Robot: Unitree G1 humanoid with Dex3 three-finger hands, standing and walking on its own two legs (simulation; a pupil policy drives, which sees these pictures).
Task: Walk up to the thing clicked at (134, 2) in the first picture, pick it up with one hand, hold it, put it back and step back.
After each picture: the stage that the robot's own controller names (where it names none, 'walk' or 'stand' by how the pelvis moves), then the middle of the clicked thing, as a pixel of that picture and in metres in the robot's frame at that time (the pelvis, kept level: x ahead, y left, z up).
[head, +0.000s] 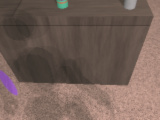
stand; out of the picture +0.92 -0.28 +0.09
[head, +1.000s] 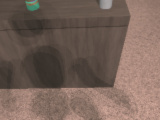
rise first; out of the picture +0.86 -0.10 +0.12
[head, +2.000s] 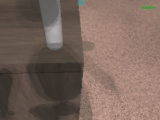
walk; (52, 20) +0.55 +0.14 +0.12
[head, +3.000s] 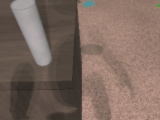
stand; (35, 36) +0.47 +0.19 +0.12
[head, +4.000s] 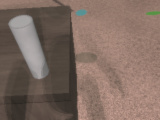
stand; (32, 51) +0.45 +0.20 +0.09
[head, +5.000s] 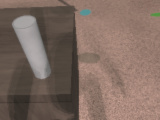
stand; (35, 51) +0.45 +0.19 +0.09
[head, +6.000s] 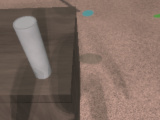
stand; (35, 51) +0.45 +0.19 +0.09
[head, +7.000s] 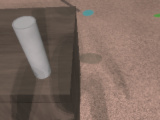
stand; (35, 51) +0.45 +0.20 +0.09
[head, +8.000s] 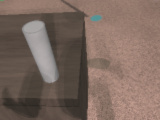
rise first; (43, 55) +0.43 +0.18 +0.09
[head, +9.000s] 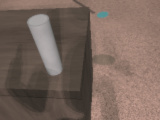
go down; (47, 48) +0.46 +0.18 +0.09
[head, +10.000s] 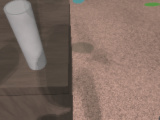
go down; (29, 40) +0.47 +0.17 +0.10
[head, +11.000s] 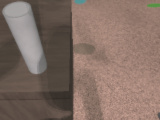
go down; (29, 43) +0.45 +0.17 +0.11
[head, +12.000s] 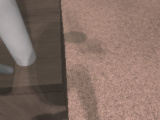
close in; (13, 32) +0.45 +0.18 +0.15
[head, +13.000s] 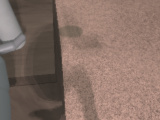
lift; out of the picture +0.51 +0.20 +0.16
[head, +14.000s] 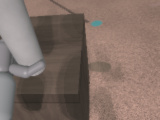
lift; (19, 35) +0.31 +0.16 +0.29
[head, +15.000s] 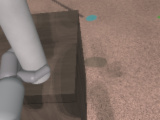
hold; (25, 42) +0.34 +0.15 +0.25
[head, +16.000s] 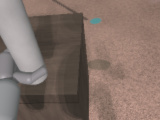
hold; (22, 43) +0.32 +0.16 +0.26
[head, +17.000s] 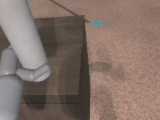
crouch; (25, 40) +0.32 +0.15 +0.27
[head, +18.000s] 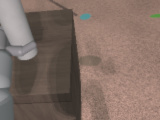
crouch; (13, 19) +0.43 +0.19 +0.26
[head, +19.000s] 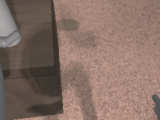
lower; out of the picture +0.50 +0.19 +0.17
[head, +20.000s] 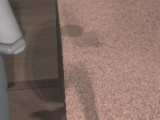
lower; out of the picture +0.49 +0.20 +0.16
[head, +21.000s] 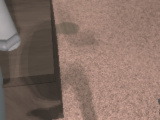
lower; out of the picture +0.50 +0.20 +0.16
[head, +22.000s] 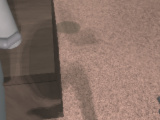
lower; out of the picture +0.50 +0.20 +0.16
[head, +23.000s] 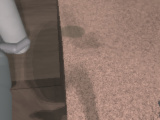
loosen; (5, 15) +0.49 +0.19 +0.16
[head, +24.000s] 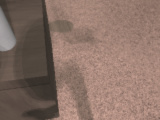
withdraw; out of the picture +0.49 +0.19 +0.16
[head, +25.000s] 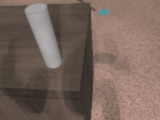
sink last; (46, 39) +0.48 +0.18 +0.13
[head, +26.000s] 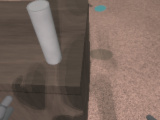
stand; (47, 36) +0.49 +0.17 +0.11
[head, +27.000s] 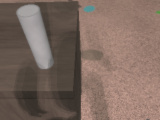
stand; (38, 41) +0.48 +0.19 +0.10
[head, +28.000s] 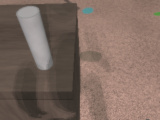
stand; (37, 42) +0.48 +0.19 +0.10
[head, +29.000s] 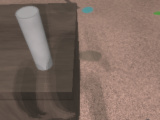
stand; (37, 42) +0.48 +0.19 +0.10
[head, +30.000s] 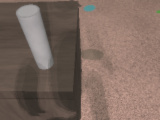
stand; (38, 41) +0.48 +0.19 +0.10
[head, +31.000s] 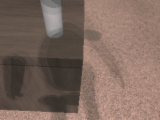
walk; (51, 7) +0.58 +0.12 +0.11
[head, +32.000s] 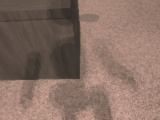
walk; out of the picture +0.90 +0.22 +0.12
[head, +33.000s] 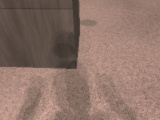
stand; out of the picture +1.20 +0.20 +0.11
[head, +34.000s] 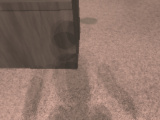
stand; out of the picture +1.16 +0.19 +0.09
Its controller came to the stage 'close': yes
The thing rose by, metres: 0.20
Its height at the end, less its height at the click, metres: +0.00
